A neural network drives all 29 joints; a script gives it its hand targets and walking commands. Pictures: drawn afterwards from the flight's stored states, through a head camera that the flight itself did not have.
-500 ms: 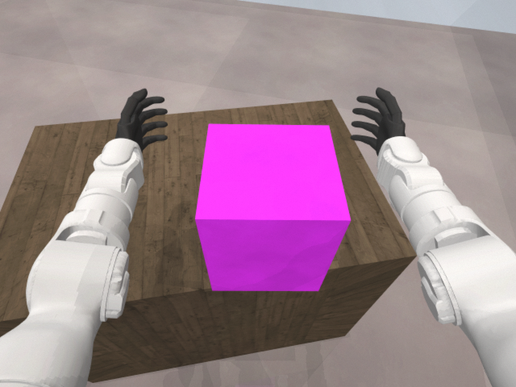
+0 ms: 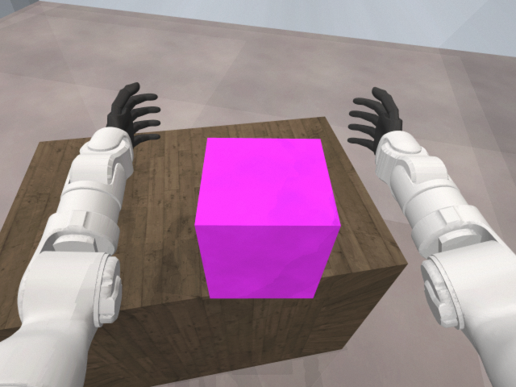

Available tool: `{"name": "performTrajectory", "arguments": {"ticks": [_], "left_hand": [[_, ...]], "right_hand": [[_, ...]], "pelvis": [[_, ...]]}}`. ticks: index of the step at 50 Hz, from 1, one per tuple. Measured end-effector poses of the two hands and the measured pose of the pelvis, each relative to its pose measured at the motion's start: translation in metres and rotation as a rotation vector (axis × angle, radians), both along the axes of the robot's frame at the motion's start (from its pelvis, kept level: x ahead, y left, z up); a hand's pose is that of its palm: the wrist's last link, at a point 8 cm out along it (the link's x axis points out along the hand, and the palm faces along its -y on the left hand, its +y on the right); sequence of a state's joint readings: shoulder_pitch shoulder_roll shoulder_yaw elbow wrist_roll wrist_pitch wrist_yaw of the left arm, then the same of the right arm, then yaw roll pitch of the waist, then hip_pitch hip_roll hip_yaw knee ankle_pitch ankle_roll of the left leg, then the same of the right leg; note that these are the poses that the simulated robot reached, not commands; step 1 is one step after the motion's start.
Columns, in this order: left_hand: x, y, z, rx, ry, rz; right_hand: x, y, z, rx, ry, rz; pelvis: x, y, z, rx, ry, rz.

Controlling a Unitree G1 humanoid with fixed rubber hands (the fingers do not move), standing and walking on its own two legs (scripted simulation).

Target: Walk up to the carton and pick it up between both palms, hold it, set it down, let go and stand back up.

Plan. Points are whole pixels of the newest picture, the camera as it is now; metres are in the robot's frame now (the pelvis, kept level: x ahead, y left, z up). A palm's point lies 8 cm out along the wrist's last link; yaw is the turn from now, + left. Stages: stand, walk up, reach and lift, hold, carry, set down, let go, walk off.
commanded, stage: set down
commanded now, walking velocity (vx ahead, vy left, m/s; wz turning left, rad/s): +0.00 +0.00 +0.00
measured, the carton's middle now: (262, 222) +0.42 +0.03 -0.01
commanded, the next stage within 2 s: none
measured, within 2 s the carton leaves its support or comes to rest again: neither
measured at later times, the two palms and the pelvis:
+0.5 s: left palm (122, 205) +0.36 +0.25 +0.10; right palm (373, 208) +0.37 -0.15 +0.10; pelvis +0.00 +0.00 +0.00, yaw +0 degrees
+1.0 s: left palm (123, 274) +0.28 +0.25 +0.01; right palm (379, 271) +0.30 -0.16 +0.02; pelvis +0.01 +0.00 +0.00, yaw +1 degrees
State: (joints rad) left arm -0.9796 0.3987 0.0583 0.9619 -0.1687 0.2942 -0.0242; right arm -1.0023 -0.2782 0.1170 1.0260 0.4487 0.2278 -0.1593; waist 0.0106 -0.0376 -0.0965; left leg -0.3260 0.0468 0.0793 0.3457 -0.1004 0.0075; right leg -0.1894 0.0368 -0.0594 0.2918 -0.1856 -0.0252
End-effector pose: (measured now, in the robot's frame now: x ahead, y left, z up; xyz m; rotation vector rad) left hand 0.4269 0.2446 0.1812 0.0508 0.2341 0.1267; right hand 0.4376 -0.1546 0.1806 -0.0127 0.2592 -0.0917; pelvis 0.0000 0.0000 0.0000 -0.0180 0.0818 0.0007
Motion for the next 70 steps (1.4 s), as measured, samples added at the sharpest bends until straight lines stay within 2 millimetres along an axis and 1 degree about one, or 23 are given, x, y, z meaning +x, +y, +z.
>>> {"name": "performTrajectory", "arguments": {"ticks": [8, 11, 16, 20, 23, 34, 44, 54, 59, 70], "left_hand": [[-0.034, 0.004, -0.052, -0.015, 0.018, 0.009], [-0.043, 0.005, -0.065, -0.027, 0.019, 0.02], [-0.051, 0.003, -0.07, -0.037, 0.004, 0.024], [-0.057, 0.002, -0.071, -0.037, -0.007, 0.02], [-0.064, 0.003, -0.076, -0.036, -0.005, 0.019], [-0.099, 0.003, -0.116, -0.04, 0.018, 0.022], [-0.125, 0.002, -0.144, -0.038, 0.008, 0.014], [-0.158, 0.004, -0.18, -0.014, 0.011, 0.011], [-0.173, 0.005, -0.192, -0.008, 0.013, 0.006], [-0.199, 0.005, -0.209, 0.002, 0.034, -0.008]], "right_hand": [[-0.032, 0.007, -0.05, 0.017, 0.015, 0.008], [-0.041, 0.011, -0.062, 0.03, 0.012, 0.005], [-0.048, 0.014, -0.069, 0.034, -0.006, -0.002], [-0.055, 0.013, -0.073, 0.03, -0.017, -0.006], [-0.063, 0.011, -0.079, 0.03, -0.019, -0.009], [-0.097, 0.003, -0.113, 0.041, -0.014, -0.016], [-0.122, -0.004, -0.14, 0.035, -0.006, -0.01], [-0.149, -0.01, -0.174, 0.017, 0.015, -0.003], [-0.162, -0.01, -0.186, 0.016, 0.012, -0.001], [-0.191, -0.012, -0.207, 0.018, 0.011, -0.009]], "pelvis": [[-0.003, -0.001, 0.0, 0.002, -0.043, 0.005], [-0.006, -0.001, -0.001, 0.001, -0.039, 0.007], [-0.008, -0.001, -0.002, 0.0, -0.036, 0.006], [-0.007, 0.0, -0.001, 0.001, -0.054, 0.005], [-0.005, 0.001, -0.001, 0.003, -0.072, 0.005], [0.0, -0.001, -0.001, 0.009, -0.097, 0.004], [0.007, -0.002, -0.001, 0.013, -0.083, 0.003], [0.014, 0.0, -0.003, 0.013, -0.069, 0.013], [0.015, 0.001, -0.004, 0.012, -0.069, 0.017], [0.011, 0.002, -0.008, 0.009, -0.076, 0.019]]}}
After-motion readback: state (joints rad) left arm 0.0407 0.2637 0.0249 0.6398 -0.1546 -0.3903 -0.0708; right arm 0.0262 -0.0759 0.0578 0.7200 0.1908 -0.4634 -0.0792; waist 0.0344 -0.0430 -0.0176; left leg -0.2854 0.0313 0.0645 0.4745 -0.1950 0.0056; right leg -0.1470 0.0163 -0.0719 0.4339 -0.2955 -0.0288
